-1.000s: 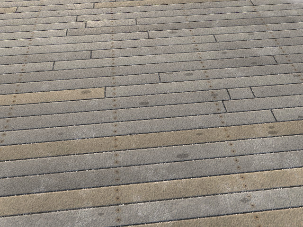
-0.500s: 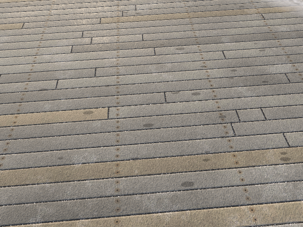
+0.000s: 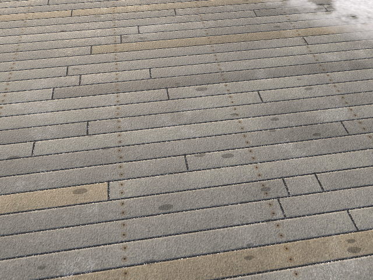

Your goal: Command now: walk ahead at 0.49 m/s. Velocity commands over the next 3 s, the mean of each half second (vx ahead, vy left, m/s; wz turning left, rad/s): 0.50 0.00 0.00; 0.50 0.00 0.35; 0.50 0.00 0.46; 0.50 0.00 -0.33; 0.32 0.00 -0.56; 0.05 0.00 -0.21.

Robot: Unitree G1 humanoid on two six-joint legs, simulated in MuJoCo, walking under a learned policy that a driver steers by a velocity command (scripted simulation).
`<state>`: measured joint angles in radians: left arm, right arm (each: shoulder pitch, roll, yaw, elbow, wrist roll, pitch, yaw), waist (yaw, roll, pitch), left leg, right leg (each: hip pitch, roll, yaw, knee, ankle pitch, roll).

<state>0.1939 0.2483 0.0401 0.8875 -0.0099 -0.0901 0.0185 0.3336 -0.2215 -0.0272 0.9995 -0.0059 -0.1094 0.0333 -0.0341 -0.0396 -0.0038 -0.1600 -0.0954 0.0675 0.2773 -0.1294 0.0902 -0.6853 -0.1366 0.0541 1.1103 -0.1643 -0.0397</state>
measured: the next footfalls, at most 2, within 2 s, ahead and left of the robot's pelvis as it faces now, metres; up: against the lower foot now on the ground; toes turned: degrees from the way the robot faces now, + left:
right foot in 0.30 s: +0.34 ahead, -0.17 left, +0.00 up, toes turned -2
left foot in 0.88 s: +0.64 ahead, +0.08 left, +0.00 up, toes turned +12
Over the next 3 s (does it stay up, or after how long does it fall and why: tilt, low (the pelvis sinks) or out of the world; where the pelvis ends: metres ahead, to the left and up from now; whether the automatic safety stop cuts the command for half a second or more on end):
stays up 1.32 0.19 -0.01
